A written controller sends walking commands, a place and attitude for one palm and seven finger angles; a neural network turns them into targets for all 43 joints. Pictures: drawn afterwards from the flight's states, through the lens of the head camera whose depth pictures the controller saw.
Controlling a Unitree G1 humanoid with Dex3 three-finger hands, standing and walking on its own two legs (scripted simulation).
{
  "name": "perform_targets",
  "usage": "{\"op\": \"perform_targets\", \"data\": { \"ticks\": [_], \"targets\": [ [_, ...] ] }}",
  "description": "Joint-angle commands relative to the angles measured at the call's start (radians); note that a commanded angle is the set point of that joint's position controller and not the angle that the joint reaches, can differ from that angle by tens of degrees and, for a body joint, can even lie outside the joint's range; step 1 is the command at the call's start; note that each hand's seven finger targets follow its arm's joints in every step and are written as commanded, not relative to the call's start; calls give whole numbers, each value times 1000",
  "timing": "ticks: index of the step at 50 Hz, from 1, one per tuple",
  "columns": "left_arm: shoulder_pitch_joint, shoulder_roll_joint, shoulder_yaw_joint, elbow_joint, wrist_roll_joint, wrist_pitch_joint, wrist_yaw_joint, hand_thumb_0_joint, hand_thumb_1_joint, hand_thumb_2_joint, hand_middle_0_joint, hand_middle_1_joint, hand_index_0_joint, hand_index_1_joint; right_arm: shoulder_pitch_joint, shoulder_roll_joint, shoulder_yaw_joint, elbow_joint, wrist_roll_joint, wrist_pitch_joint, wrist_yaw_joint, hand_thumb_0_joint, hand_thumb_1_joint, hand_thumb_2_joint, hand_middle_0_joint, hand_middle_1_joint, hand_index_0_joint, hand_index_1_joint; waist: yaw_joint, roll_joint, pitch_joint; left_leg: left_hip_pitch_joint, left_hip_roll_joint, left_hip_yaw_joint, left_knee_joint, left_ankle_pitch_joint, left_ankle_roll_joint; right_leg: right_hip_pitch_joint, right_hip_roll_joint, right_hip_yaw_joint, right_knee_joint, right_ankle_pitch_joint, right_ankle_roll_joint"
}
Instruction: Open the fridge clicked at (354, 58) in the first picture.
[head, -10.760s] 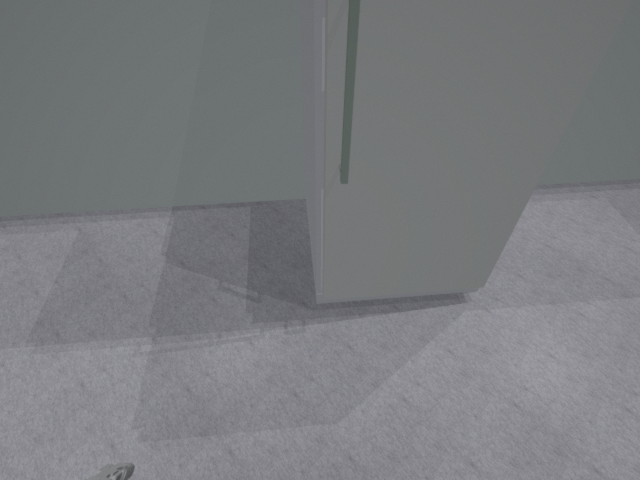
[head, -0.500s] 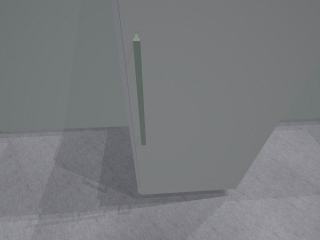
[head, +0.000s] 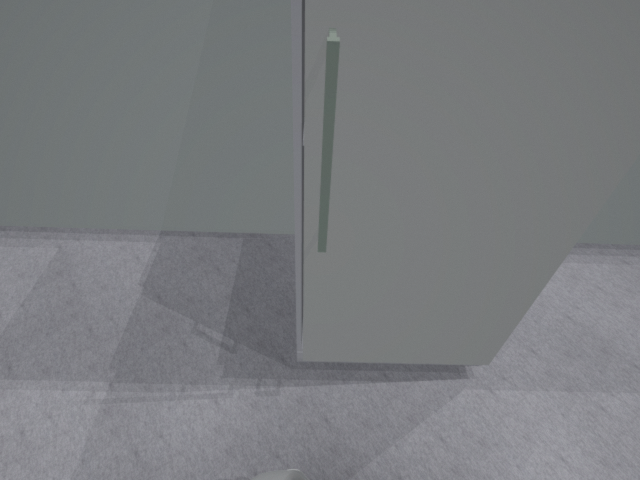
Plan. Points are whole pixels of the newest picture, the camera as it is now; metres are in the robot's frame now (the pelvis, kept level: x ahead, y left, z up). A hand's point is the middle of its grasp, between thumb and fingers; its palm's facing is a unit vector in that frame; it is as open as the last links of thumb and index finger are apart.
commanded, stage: come to a stop and stand still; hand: left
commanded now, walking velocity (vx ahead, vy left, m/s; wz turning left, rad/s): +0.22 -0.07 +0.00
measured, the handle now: (326, 159) +0.58 +0.06 +0.11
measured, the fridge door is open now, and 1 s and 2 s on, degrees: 0 0 0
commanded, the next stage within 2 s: look again from close up in 1.54 s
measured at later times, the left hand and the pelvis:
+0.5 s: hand out of the picture +0.14 +0.21 -0.12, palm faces -0.15 -0.96 -0.23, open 7.4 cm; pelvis -0.04 +0.03 +0.03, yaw -4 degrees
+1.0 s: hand out of the picture +0.06 +0.22 -0.16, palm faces +0.06 -0.97 -0.23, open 7.3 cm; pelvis -0.04 +0.02 +0.01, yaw +0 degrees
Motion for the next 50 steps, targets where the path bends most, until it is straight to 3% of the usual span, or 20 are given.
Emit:
{"op": "perform_targets", "data": {
  "ticks": [1, 2, 3, 4, 5, 7, 8, 10, 12, 15, 22, 27, 30, 32, 34, 36, 39, 46, 49, 50],
  "targets": [
    [-285, 182, 16, -123, -2, -12, 40, 0, 900, 900, -200, -300, -200, -300, 57, -50, -46, -139, 0, 25, 12, 0, -900, -900, 200, 300, 200, 300, -215, -411, 110, 184, 64, -355, 1052, -83, -71, -803, -430, 609, -729, -618, -172],
    [-537, 226, 30, -202, 0, -24, 53, 0, 900, 900, -200, -300, -200, -300, 258, -61, -55, -95, 0, 35, 13, 0, -900, -900, 200, 300, 200, 300, -346, -481, 54, 432, 102, -393, 1194, -45, -65, -1045, -421, 534, -725, -587, -113],
    [-619, 232, 25, -230, 9, -35, 58, 0, 900, 900, -200, -300, -200, -300, 399, -61, -45, -36, -3, 12, 12, 0, -900, -900, 200, 300, 200, 300, -380, -350, 16, 490, 108, -285, 1027, -120, -45, -920, -279, 225, -598, -394, -8],
    [-548, 224, 31, -214, 18, -36, 52, 0, 900, 900, -200, -300, -200, -300, 477, -37, -28, -14, 2, -11, 17, 0, -900, -900, 200, 300, 200, 300, -369, -232, -10, 443, 120, -191, 653, -266, -24, -657, -192, 110, -443, -278, 39],
    [-436, 228, 39, -185, 14, -24, 44, 0, 900, 900, -200, -300, -200, -300, 456, -12, -16, -7, 6, -28, 28, 0, -900, -900, 200, 300, 200, 300, -287, -48, 41, 347, 115, -116, 258, -335, -20, -471, -146, 78, -241, -226, 27],
    [-249, 122, 16, -116, 0, -15, 31, 0, 900, 900, -200, -300, -200, -300, 389, 13, 19, 3, 8, -64, 8, 0, -900, -900, 200, 300, 200, 300, -182, 369, 301, 124, 53, -126, -250, -294, -64, -422, 2, 23, 337, -252, -22],
    [-199, 69, 11, -104, 1, -14, 14, 0, 900, 900, -200, -300, -200, -300, 367, 18, 26, -11, -1, -81, -14, 0, -900, -900, 200, 300, 200, 300, -167, 387, 314, 87, 151, -233, -282, -52, -49, -516, 66, 45, 635, -163, 27],
    [-149, 74, 15, -166, -14, -22, -38, 0, 900, 900, -200, -300, -200, -300, 205, -143, 15, -104, -24, -114, -47, 0, -900, -900, 200, 300, 200, 300, -37, 128, 79, 89, 443, -694, -411, -254, 121, -555, 28, 130, 899, -76, 64],
    [-285, 167, 29, -184, 1, 10, -41, 0, 900, 900, -200, -300, -200, -300, 96, -131, 19, -106, -16, -129, -55, 0, -900, -900, 200, 300, 200, 300, -36, 195, 216, 11, 459, -868, -513, -534, 16, -629, -43, 214, 788, 150, 76],
    [-278, 166, 20, -170, -13, -11, -57, 0, 900, 900, -200, -300, -200, -300, 163, -126, 16, -64, -22, -158, -48, 0, -900, -900, 200, 300, 200, 300, -27, -58, 187, 128, 410, -664, -463, -373, 119, -542, -40, 149, 677, 218, 60],
    [-432, 88, -17, -210, -20, -30, -69, 0, 900, 900, -200, -300, -200, -300, 473, -36, 33, 50, -21, -160, -56, 0, -900, -900, 200, 300, 200, 300, -146, 54, 87, 518, 358, -440, -337, 367, 109, -569, -36, 15, 417, 160, 68],
    [-481, 52, -41, -219, -44, -48, -61, 0, 900, 900, -200, -300, -200, -300, 424, -70, 36, 40, -26, -134, -41, 0, -900, -900, 200, 300, 200, 300, -148, 193, -4, 393, 277, -284, -219, 775, 84, -141, 27, -108, 10, 87, 45],
    [-268, 122, -20, -138, -49, -75, -41, 0, 900, 900, -200, -300, -200, -300, 383, -69, 27, 41, 4, -132, -26, 0, -900, -900, 200, 300, 200, 300, -39, 108, -122, 238, 233, -241, -71, 608, 8, 322, -16, -48, -279, 369, 42],
    [-168, 245, 7, -85, -42, -109, -12, 0, 900, 900, -200, -300, -200, -300, 413, 10, 37, 34, 22, -136, -12, 0, -900, -900, 200, 300, 200, 300, -32, -159, -306, -30, 124, -154, 191, -273, -68, 662, -418, 262, -207, 1030, -73],
    [-233, 235, 5, -94, -34, -104, -2, 0, 900, 900, -200, -300, -200, -300, 355, 11, 18, 13, 24, -113, -19, 0, -900, -900, 200, 300, 200, 300, -59, -83, -143, 2, 139, -185, 313, -356, -56, 365, -423, 198, -230, 1083, -138],
    [-276, 197, 9, -89, -35, -97, 7, 0, 900, 900, -200, -300, -200, -300, 319, 5, 15, 32, 20, -87, -18, 0, -900, -900, 200, 300, 200, 300, -66, -219, -136, 6, 159, -185, 362, -305, -73, 293, -375, 205, -240, 1048, -144],
    [-322, 191, 20, -105, -29, -70, 9, 0, 900, 900, -200, -300, -200, -300, 267, 10, 4, 16, 14, -57, -4, 0, -900, -900, 200, 300, 200, 300, -76, -159, -90, 45, 135, -155, 407, -180, -82, 137, -311, 104, -302, 759, -115],
    [-348, 213, 43, -146, -5, -38, 3, 0, 900, 900, -200, -300, -200, -300, 129, -12, -14, -83, -1, -51, 16, 0, -900, -900, 200, 300, 200, 300, -67, -239, -47, 121, 131, -156, 220, -135, -66, -18, -278, 145, -382, 164, -93],
    [-338, 200, 33, -155, -17, -19, -6, 0, 900, 900, -200, -300, -200, -300, 178, -39, -11, -78, 2, -73, 13, 0, -900, -900, 200, 300, 200, 300, -103, -102, -64, 341, 113, -139, -145, 13, -54, -121, -185, 86, -236, 24, -21],
    [-306, 151, 22, -165, -27, -11, -11, 0, 900, 900, -200, -300, -200, -300, 156, -111, -22, -103, -9, -82, 11, 0, -900, -900, 200, 300, 200, 300, -98, 148, -42, 317, 265, -355, -293, -59, -3, -208, -73, 8, -49, -67, 27]
  ]
}}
